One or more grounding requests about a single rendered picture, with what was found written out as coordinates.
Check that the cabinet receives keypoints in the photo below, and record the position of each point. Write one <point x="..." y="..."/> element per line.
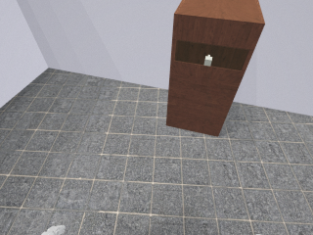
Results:
<point x="199" y="96"/>

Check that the left robot hand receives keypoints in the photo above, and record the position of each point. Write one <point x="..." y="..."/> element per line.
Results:
<point x="55" y="230"/>

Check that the handle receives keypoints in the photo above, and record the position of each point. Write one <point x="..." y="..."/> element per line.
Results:
<point x="207" y="61"/>

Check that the drawer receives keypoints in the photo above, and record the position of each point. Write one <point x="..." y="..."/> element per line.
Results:
<point x="225" y="57"/>

